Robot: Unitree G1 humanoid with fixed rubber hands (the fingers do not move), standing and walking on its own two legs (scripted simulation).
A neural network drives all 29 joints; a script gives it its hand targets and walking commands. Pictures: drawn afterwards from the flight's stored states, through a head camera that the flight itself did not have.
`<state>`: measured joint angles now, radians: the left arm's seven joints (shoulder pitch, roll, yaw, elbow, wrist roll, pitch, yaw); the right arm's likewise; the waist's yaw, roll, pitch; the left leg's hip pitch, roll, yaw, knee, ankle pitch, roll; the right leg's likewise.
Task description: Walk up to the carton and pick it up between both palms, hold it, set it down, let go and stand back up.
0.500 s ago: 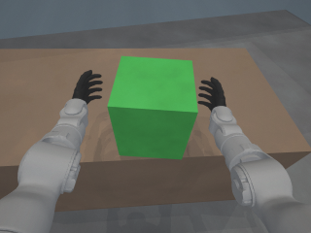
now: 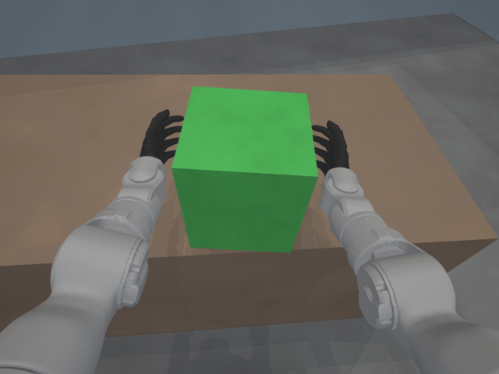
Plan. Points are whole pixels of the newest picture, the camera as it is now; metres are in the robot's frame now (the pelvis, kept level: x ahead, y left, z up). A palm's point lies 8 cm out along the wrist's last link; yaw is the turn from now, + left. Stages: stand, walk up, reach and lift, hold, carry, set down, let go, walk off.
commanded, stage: reach and lift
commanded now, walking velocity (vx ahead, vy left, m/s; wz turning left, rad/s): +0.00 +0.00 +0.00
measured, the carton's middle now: (244, 175) +0.47 -0.02 +0.02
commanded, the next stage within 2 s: none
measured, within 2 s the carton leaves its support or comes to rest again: leaves its support in 1.56 s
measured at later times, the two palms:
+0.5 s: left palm (155, 158) +0.46 +0.14 +0.09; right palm (332, 170) +0.42 -0.16 +0.09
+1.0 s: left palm (158, 159) +0.46 +0.13 +0.09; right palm (333, 177) +0.41 -0.16 +0.08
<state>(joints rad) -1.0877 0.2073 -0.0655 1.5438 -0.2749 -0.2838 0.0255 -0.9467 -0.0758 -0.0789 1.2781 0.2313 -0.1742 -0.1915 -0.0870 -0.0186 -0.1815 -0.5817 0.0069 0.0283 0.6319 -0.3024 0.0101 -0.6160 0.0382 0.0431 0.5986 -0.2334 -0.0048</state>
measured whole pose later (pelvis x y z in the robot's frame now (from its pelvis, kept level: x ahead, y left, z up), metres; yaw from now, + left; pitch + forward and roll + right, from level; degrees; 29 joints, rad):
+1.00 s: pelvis +0.02 +0.01 +0.02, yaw +1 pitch +11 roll -1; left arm -0.91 0.06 0.46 1.22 0.26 -0.28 0.00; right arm -0.71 0.15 -0.63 0.87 -0.33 -0.22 -0.07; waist -0.09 -0.02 -0.08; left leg -0.39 0.01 0.01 0.43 -0.23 0.01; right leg -0.38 0.03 0.03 0.32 -0.13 0.00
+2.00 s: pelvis +0.00 +0.00 +0.03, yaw +1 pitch +3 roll -1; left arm -0.77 -0.02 0.42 0.97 0.29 0.01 0.05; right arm -0.69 0.07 -0.44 0.86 -0.32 -0.07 -0.09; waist -0.07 -0.02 -0.10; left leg -0.23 0.01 0.01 0.35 -0.18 0.01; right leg -0.23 0.03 0.02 0.28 -0.10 0.00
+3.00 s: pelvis -0.02 +0.00 +0.03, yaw +2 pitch -4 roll -1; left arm -0.71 -0.03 0.37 0.43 0.28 0.55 0.03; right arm -0.79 0.00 -0.18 0.72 -0.04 0.24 -0.12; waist -0.06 -0.02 -0.04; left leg -0.10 0.00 0.01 0.34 -0.17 0.01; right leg -0.11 0.03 0.02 0.27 -0.10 -0.01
